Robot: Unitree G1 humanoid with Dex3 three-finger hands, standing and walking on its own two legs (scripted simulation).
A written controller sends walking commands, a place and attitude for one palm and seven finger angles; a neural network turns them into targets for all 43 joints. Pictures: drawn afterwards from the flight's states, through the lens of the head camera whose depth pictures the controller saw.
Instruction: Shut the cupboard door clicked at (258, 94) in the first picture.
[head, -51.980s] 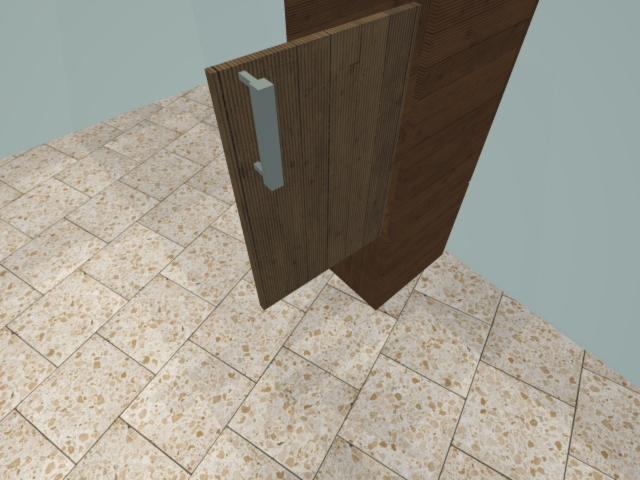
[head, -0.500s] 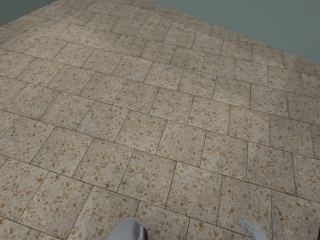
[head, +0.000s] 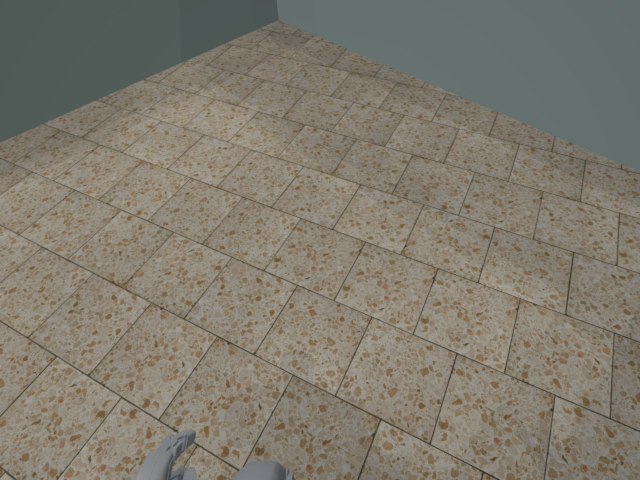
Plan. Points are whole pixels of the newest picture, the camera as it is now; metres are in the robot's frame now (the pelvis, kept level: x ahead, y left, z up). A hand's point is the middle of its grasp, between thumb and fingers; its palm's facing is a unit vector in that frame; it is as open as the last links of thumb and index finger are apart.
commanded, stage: walk to a spot facing it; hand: left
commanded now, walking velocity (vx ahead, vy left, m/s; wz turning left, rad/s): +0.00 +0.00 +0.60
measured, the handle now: out of the picture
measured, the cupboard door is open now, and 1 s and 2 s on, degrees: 22 22 22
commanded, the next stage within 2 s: turn to face it in 0.16 s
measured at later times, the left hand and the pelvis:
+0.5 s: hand out of the picture +0.09 +0.24 -0.18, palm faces +0.23 -0.95 -0.23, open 7.4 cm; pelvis +0.11 +0.04 +0.00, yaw +10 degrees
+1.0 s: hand (163, 400) +0.26 +0.27 -0.17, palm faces -0.10 -0.97 -0.22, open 7.4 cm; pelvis +0.15 +0.06 +0.01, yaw -8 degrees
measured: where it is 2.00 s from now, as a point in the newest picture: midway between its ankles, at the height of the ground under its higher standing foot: outside the picture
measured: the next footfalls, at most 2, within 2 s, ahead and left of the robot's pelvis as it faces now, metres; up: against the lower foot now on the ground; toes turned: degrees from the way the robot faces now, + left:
left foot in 0.30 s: +0.17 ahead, +0.15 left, +0.00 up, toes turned +1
right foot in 0.60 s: +0.19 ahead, -0.09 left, +0.00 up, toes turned +4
